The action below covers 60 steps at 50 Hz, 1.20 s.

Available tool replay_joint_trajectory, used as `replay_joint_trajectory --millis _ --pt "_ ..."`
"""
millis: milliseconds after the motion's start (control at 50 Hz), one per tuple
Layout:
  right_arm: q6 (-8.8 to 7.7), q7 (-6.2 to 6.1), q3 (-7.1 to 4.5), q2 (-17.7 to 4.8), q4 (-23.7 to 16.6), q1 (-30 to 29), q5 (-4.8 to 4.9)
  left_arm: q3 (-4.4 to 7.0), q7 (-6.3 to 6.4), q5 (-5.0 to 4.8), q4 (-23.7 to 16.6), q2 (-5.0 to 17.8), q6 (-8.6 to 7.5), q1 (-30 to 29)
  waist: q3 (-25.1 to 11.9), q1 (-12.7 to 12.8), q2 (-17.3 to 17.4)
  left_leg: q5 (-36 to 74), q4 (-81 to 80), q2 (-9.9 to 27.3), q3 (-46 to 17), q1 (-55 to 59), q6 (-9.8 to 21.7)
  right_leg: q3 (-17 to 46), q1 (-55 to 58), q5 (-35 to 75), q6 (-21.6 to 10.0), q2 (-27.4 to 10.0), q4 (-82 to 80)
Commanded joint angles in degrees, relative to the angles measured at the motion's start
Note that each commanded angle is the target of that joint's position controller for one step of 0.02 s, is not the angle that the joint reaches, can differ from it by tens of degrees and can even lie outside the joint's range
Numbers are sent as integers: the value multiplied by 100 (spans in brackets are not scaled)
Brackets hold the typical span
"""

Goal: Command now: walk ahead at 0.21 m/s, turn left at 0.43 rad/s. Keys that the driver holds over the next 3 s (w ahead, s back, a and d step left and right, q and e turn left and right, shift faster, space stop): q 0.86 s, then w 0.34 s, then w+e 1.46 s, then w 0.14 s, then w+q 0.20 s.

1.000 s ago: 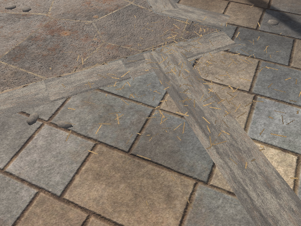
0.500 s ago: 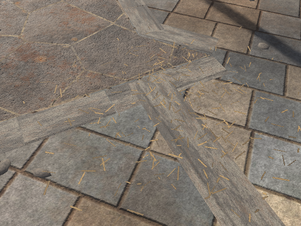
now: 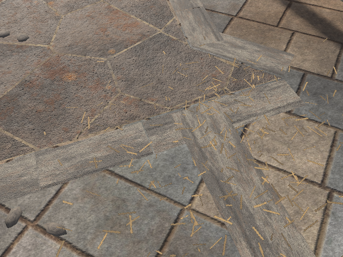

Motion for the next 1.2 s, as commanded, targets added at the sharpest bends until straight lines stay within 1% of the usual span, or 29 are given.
replay_joint_trajectory --millis 20,140,200,220,240,260,280,300,340,380,440,500,620,680,720,740,760,780,800,820,840,880,940,980,1060,1120,1160,1180,1200 --pt "100 61 30 58 -223 405 -13 56 81 -12 -301 548 -45 -60 -327 -228 -827 665 -752 74 178 257 -76 190 -102 3953 -458 -1397 -489" --pt "127 128 79 -56 -617 -250 -54 143 158 -17 -254 824 124 220 -489 35 -821 744 -2171 -90 549 782 84 -79 389 3812 -480 -1656 96" --pt "103 120 12 -212 -705 -132 -69 221 185 -5 -290 919 263 207 -519 14 -807 59 -2623 -219 576 1025 305 -34 582 3756 -371 -1831 921" --pt "46 96 -19 -236 -655 149 -81 244 179 -12 -307 953 323 190 -672 -145 -572 318 -3091 -323 588 1447 407 -146 499 3592 -225 -1742 1644" --pt "-45 43 -117 -573 -608 528 -99 282 156 4 -345 1032 367 390 -1000 -327 111 1932 -3611 -19 -39 2217 638 -297 65 2651 115 -1415 2844" --pt "-47 -28 -324 -1372 -714 575 -78 200 102 -29 -681 631 413 586 -1380 -123 1431 4875 -3639 1650 -2199 3372 1537 -458 -1643 -1635 496 -405 4664" --pt "62 -37 -373 -1413 -688 903 156 173 103 33 -799 639 523 281 -1901 -385 992 4535 -4021 2049 -3043 3409 2180 723 -2107 -2978 583 46 5437" --pt "137 -54 -345 -1274 -750 650 164 170 100 13 -847 640 579 49 -1456 -300 389 3477 -4200 1870 -2651 3013 2117 1041 -2336 -2638 611 -185 5605" --pt "240 -128 -198 -791 -857 -34 117 185 119 13 -924 647 549 -352 -577 -47 42 2107 -4540 1209 -2004 2115 1548 1186 -2419 -1721 595 -387 4929" --pt "248 -131 -138 -605 -975 -314 90 206 119 135 -875 691 632 -128 -699 123 185 1989 -4566 820 -1673 1869 1290 1158 -2051 -1365 598 -310 4597" --pt "173 -60 -203 -857 -983 -174 62 169 113 67 -947 563 742 -111 -934 125 99 1810 -4573 680 -1717 1956 1185 1215 -1927 -1306 651 -206 4098" --pt "225 -42 -240 -972 -1019 -100 44 168 130 44 -1113 642 799 -400 -891 -8 357 392 -4796 601 -2049 1972 1098 1289 -1982 -1284 696 -149 3561" --pt "311 6 -302 -1086 -1111 -111 4 147 146 -30 -1315 708 738 -570 -831 -105 469 -483 -4955 555 -2607 1851 970 1338 -1568 -1376 586 74 2677" --pt "356 47 -315 -1061 -1159 -272 11 132 168 -104 -1297 726 677 -220 -843 10 589 -453 -5016 441 -2780 1573 783 1269 -814 -1464 388 295 1823" --pt "398 62 -320 -1030 -1199 -468 83 132 210 -120 -1188 734 627 320 -791 281 611 -660 -4976 209 -2787 1208 471 1184 40 -1045 206 429 548" --pt "391 43 -294 -925 -1261 -542 143 174 262 -66 -1148 914 591 573 -703 387 418 -1013 -4745 -135 -2525 772 119 1396 587 -920 102 130 -335" --pt "388 3 -218 -557 -1273 -179 210 280 320 -1 -1274 1427 575 451 -815 137 -784 -1560 -3312 -689 -1778 260 -172 2817 911 -1901 -157 -1294 -1004" --pt "342 -37 -273 -719 -1314 -364 130 339 304 100 -1582 1827 578 -440 -237 91 -1661 -1567 -1923 -1431 -559 -590 -288 4108 -11 -1893 -688 -2389 -1472" --pt "321 -17 -359 -1118 -1273 -474 -72 251 269 127 -1611 1426 567 -580 -141 -12 -839 -1268 -917 -863 -790 -144 -338 3548 -580 -1087 -852 -2261 -1232" --pt "326 48 -371 -1041 -1159 -199 -77 149 246 88 -1666 1103 534 -891 -245 -286 -615 -910 -377 -924 -770 169 -315 2857 -748 -306 -665 -1797 -958" --pt "368 93 -349 -958 -1054 79 -72 115 216 83 -1736 1001 516 -1065 -348 -408 -652 -688 123 -913 -705 244 -344 2285 -652 285 -505 -1478 -781" --pt "442 204 -311 -936 -981 237 -57 109 174 91 -1796 975 500 -870 -555 -244 -937 -503 639 -793 -513 32 -417 1827 -200 343 -491 -1234 -663" --pt "444 319 -204 -837 -1238 -461 -73 176 90 73 -1521 1115 459 13 -285 297 -1033 -414 -121 -639 -554 -708 -517 2214 739 -1242 -616 -1373 -1011" --pt "401 336 -151 -761 -1275 -694 -75 225 65 80 -1334 1212 381 392 -136 472 -964 -420 -761 -636 -647 -806 -534 2294 1174 -1271 -652 -1493 -1087" --pt "253 354 -9 -603 -1283 -907 -65 275 -47 91 -1143 1295 250 456 -120 509 -1099 -637 -2132 -454 -150 175 -396 1877 896 -1024 -611 -1454 -1083" --pt "145 340 68 -572 -1320 -1005 -24 327 -153 90 -968 1372 274 552 -29 457 -1199 -813 -3126 -505 333 1244 -144 1730 254 -792 -669 -1454 -938" --pt "18 267 89 -515 -1024 -210 -61 313 -178 -28 -919 1307 310 371 -158 -68 -856 82 -4145 -632 457 2747 70 1450 -550 -330 -539 -1318 -297" --pt "-66 202 24 -739 -743 534 -90 234 -174 -16 -964 1064 297 265 -545 -378 -427 -5 -4237 -365 9 3915 152 1134 -1187 -351 -356 -1077 423" --pt "-138 111 -95 -1311 -641 1345 -186 65 -218 -26 -1286 548 266 -68 -1042 -777 886 -1611 -4955 1187 -2078 4930 488 456 -2295 -1276 -29 -472 2256"
Next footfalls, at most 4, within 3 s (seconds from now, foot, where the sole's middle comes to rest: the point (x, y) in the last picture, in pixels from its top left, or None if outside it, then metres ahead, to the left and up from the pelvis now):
0.24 left None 0.18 0.11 -0.78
0.74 right None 0.15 -0.09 -0.78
1.18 left None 0.07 0.14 -0.78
1.66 right None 0.46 0.16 -0.78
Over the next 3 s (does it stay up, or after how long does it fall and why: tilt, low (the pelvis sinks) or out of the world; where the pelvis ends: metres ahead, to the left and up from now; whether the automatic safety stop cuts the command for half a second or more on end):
stays up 0.98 0.20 0.00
